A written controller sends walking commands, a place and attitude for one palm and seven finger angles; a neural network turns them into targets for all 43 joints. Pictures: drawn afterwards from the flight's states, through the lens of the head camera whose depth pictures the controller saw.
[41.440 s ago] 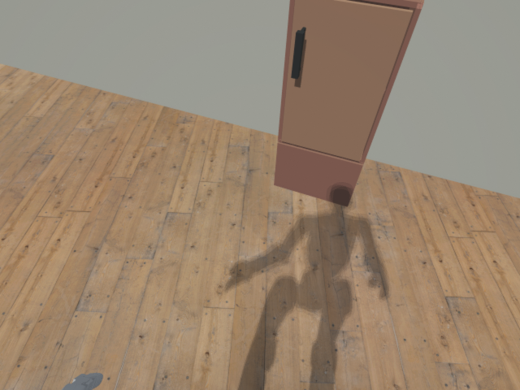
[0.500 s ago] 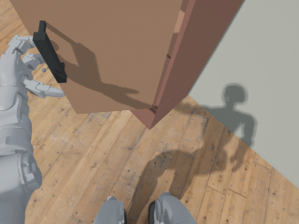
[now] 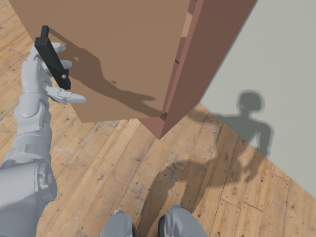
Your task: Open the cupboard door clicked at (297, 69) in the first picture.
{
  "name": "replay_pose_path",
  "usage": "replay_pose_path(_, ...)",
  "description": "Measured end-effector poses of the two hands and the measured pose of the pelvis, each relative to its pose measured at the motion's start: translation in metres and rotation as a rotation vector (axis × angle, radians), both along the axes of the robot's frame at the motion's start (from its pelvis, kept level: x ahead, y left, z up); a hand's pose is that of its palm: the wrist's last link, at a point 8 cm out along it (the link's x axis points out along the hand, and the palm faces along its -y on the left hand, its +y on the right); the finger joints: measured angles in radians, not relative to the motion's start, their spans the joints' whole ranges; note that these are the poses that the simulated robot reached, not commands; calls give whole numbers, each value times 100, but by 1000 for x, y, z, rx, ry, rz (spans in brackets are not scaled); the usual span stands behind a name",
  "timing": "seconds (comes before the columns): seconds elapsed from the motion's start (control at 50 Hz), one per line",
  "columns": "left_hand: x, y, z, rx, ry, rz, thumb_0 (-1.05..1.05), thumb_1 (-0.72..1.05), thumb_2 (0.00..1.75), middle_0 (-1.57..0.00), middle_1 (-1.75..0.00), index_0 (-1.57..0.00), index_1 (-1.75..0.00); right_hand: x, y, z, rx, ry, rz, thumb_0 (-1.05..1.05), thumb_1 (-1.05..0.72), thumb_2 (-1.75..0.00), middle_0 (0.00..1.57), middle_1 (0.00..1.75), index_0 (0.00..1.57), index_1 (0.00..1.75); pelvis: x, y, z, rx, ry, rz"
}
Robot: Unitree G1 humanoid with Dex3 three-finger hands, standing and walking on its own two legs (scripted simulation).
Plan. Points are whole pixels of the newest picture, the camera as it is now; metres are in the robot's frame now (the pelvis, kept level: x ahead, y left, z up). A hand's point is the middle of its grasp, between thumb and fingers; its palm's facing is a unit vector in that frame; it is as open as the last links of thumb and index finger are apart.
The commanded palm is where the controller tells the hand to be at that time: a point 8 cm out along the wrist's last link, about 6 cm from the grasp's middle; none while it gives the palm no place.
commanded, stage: slide the fingers in behind the handle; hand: left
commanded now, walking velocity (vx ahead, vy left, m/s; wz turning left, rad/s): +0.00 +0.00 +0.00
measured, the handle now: (56, 60) +0.54 +0.23 +0.06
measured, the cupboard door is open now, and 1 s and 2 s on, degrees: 52 52 84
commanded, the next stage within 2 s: close the thumb around the handle in 0.40 s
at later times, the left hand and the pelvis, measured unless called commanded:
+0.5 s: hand (63, 76) +0.49 +0.21 +0.06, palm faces +0.08 -1.00 -0.01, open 14.0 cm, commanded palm +0.47 +0.24 +0.06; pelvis +0.00 +0.00 +0.00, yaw +0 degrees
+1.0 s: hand (63, 77) +0.49 +0.20 +0.06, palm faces +0.09 -1.00 -0.01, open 7.6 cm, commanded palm +0.46 +0.24 +0.06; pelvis +0.00 +0.00 +0.00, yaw +0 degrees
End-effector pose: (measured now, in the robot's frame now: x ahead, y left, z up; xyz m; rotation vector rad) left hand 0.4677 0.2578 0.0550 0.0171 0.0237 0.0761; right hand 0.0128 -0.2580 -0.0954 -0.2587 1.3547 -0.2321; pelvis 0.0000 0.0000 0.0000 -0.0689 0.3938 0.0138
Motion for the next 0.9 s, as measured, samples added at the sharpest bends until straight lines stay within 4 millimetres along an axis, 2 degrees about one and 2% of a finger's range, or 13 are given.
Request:
replay_pose_path(0.08,1,-4,-1,-13,6,5,-1,-50,30,-30,-120,-30,-120,-3,-1,-1,0,4,-1,0,-90,-90,21,30,20,30,-1,-1,0,2,-2,0)
replay_pose_path(0.32,-1,1,2,-4,-3,14,-1,-50,30,-30,-120,-30,-120,-11,-5,1,-4,14,-13,0,-90,-90,21,30,20,30,-2,-3,0,5,-2,-5)
replay_pose_path(0.58,-1,-1,1,-9,-2,3,-1,-49,31,-30,-120,-30,-120,-5,-7,1,-14,4,-1,0,-90,-90,21,30,20,30,-2,-2,0,3,-2,0)
replay_pose_path(0.72,-4,-3,3,-3,-10,7,-1,-29,39,-32,-122,-31,-122,-1,-4,0,-2,-12,-1,0,-90,-90,21,30,20,30,-1,-1,0,5,-6,-2)
replay_pose_path(0.9,-4,-2,4,0,-11,13,0,15,58,-35,-127,-34,-127,1,-1,-2,5,-15,3,0,-90,-90,21,30,20,30,-2,-2,0,6,-7,-2)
